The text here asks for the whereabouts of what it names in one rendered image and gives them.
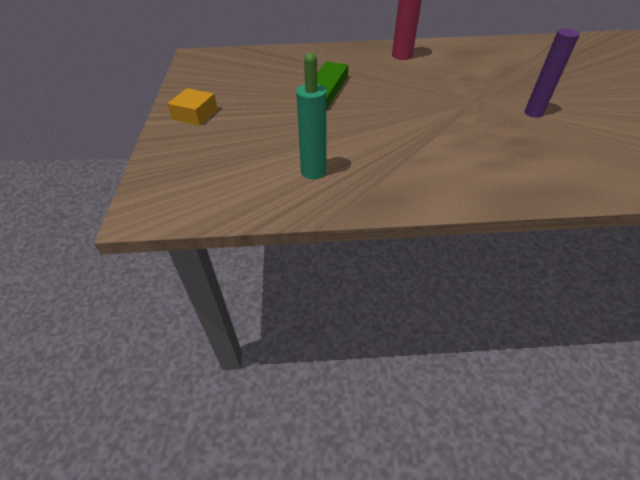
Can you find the table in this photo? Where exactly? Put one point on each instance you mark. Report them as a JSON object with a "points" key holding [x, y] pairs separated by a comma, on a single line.
{"points": [[435, 145]]}

